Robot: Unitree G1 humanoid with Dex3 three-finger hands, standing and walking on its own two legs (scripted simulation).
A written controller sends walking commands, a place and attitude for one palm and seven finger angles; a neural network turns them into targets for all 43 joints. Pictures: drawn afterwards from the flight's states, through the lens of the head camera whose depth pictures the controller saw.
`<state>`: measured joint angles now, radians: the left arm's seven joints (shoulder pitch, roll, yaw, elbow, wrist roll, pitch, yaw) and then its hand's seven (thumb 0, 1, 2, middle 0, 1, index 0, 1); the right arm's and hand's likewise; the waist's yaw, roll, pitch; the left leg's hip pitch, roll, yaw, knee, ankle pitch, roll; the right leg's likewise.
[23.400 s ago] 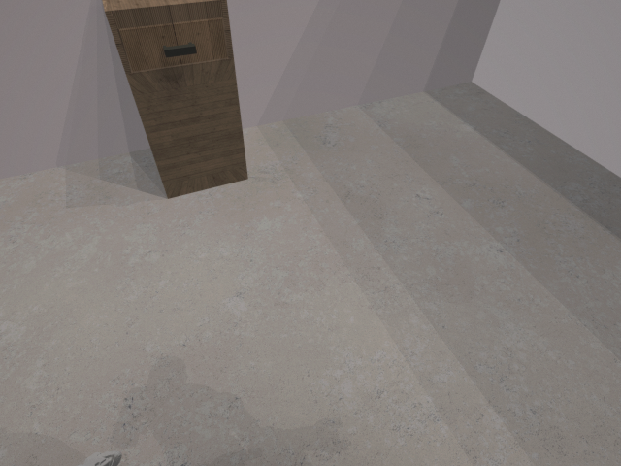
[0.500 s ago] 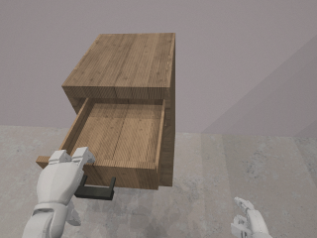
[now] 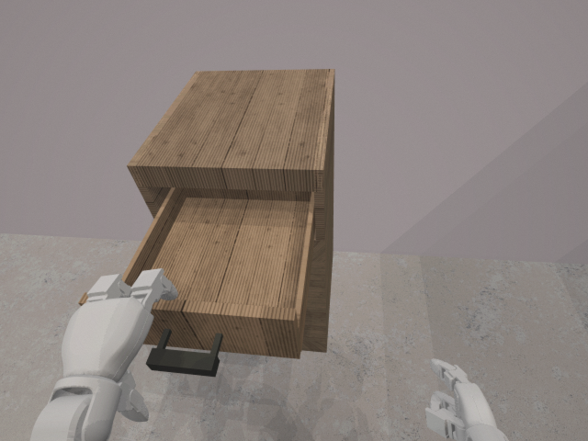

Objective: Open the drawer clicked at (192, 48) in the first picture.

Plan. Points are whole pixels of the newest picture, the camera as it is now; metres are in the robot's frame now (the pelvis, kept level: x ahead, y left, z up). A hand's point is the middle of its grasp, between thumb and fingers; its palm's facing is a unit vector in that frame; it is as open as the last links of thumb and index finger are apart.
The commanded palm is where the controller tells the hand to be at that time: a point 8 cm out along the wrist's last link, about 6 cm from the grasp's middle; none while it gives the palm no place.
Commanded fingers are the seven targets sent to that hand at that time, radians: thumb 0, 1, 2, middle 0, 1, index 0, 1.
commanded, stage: draw the hand back to the body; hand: left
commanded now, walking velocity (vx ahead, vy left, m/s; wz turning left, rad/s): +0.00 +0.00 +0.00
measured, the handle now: (187, 349) +0.26 +0.23 -0.07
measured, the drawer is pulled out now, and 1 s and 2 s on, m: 0.28 0.28 0.28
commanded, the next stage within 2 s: step back with the hand held close in 1.66 s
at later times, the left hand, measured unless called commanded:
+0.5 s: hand (124, 343) +0.19 +0.24 +0.08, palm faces +0.02 -0.12 -0.99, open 13.8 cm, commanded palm +0.17 +0.25 +0.15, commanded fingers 0.00 -0.50 0.30 -0.30 -1.20 -0.30 -1.20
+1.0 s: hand (114, 300) +0.21 +0.23 +0.16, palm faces +0.36 -0.85 -0.37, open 12.6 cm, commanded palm +0.16 +0.27 +0.17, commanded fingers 0.00 0.13 0.57 -0.25 -0.80 -0.25 -0.80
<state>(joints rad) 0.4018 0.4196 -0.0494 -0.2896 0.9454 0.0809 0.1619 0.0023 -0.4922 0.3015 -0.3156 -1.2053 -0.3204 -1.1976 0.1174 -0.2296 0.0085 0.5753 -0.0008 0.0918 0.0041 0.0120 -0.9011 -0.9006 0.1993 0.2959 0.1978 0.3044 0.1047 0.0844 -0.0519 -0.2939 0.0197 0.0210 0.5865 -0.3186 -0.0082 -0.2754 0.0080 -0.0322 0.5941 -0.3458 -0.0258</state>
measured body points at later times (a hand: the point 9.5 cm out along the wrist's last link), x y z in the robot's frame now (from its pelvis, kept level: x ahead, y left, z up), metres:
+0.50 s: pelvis +0.00 +0.01 +0.00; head +0.01 -0.03 +0.45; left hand +0.19 +0.24 +0.14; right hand +0.22 -0.20 -0.09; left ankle -0.01 +0.13 -0.73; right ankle -0.02 -0.10 -0.73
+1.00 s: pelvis +0.02 +0.00 +0.01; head +0.00 -0.01 +0.46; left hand +0.18 +0.27 +0.18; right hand +0.21 -0.20 -0.07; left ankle -0.01 +0.13 -0.73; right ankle -0.02 -0.10 -0.73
